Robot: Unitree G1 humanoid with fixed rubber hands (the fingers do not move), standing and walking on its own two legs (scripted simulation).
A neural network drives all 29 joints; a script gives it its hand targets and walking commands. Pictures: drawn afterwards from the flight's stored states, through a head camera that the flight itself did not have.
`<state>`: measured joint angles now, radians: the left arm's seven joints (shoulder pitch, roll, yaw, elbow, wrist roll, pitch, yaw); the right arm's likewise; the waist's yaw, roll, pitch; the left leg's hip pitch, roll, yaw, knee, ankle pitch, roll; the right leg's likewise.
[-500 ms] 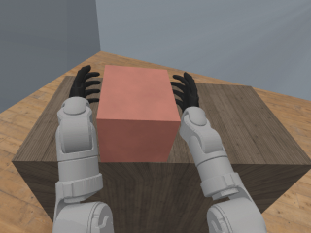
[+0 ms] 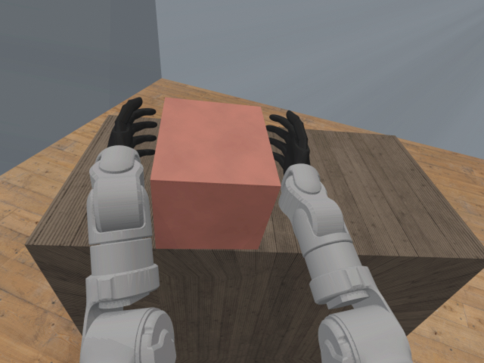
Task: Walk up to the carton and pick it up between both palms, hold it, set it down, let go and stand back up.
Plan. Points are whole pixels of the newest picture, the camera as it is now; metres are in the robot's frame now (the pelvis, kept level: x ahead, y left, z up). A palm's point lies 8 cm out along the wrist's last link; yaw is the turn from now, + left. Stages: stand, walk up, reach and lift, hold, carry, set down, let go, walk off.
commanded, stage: hold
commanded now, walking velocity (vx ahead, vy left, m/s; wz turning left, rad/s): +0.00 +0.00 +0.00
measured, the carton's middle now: (211, 173) +0.38 +0.01 +0.17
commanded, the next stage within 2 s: none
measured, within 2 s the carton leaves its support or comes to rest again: neither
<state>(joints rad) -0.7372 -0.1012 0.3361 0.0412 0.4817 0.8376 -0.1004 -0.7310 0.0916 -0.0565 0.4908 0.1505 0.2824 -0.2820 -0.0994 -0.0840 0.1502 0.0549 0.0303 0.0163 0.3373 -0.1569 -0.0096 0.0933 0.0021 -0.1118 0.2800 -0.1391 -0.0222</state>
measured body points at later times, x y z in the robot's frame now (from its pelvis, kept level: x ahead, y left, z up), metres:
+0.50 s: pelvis +0.00 -0.01 +0.00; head -0.03 +0.03 +0.45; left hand +0.38 +0.14 +0.22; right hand +0.38 -0.12 +0.20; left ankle +0.04 +0.12 -0.75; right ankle +0.03 -0.10 -0.75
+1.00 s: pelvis +0.00 +0.00 +0.00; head -0.04 +0.03 +0.45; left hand +0.38 +0.14 +0.22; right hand +0.38 -0.11 +0.20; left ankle +0.04 +0.12 -0.75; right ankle +0.03 -0.10 -0.75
